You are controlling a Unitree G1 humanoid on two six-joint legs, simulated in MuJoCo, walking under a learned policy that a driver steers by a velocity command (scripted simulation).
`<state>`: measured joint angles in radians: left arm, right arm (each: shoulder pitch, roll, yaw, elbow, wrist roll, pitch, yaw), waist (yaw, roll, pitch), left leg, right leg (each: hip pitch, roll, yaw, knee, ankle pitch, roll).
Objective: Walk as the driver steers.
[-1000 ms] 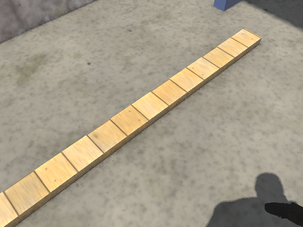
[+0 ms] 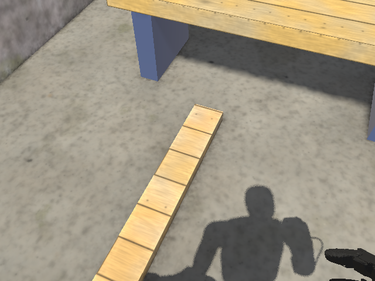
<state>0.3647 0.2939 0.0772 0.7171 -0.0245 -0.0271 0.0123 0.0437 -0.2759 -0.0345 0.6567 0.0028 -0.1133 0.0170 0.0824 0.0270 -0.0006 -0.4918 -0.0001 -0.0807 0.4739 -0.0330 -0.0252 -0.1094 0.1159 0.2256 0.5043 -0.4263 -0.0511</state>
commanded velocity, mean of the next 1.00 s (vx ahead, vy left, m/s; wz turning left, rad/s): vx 0.50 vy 0.00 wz -0.59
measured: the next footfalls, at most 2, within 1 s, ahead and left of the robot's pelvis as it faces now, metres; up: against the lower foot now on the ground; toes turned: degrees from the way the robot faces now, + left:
left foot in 0.02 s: +0.17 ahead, +0.13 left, +0.00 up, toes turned -4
right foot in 0.54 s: +0.39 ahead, -0.19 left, +0.00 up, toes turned -21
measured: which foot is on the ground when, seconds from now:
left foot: up 0.00-0.00, down 0.02-0.54, up 0.56-0.98, down 1.00-1.00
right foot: down 0.00-0.02, up 0.04-0.52, down 0.54-1.00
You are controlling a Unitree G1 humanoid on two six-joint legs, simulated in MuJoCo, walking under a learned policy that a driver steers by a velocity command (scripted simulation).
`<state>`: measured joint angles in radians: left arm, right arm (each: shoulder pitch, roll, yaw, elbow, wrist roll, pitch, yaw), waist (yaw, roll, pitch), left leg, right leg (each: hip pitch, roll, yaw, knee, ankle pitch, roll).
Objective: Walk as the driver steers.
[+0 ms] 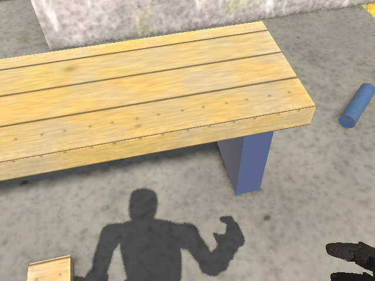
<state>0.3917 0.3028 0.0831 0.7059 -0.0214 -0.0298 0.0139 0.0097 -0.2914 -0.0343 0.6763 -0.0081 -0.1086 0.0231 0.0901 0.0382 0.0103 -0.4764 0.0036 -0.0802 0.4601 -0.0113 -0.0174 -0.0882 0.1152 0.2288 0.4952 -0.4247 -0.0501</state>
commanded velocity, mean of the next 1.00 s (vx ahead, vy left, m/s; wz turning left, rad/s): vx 0.29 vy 0.00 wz -0.60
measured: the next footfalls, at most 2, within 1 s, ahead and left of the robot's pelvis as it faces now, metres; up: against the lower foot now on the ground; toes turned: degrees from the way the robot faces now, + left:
right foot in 0.50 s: +0.18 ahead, -0.14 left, +0.00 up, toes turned -19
left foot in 0.92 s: +0.48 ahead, -0.05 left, +0.00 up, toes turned -36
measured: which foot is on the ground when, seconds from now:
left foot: down 0.00-0.50, up 0.52-0.90, down 0.92-1.00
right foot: down 0.00-0.02, up 0.04-0.48, down 0.50-0.94, up 0.96-1.00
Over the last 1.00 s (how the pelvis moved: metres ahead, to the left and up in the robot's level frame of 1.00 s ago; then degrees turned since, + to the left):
0.52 -0.13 0.00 -36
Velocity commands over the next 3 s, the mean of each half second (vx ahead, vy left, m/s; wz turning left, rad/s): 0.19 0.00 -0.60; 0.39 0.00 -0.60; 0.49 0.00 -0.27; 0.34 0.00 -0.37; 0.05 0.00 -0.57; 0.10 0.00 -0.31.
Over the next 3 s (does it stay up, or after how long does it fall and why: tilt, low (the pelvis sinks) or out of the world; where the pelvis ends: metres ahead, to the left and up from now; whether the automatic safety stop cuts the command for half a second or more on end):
stays up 0.66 -0.57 0.02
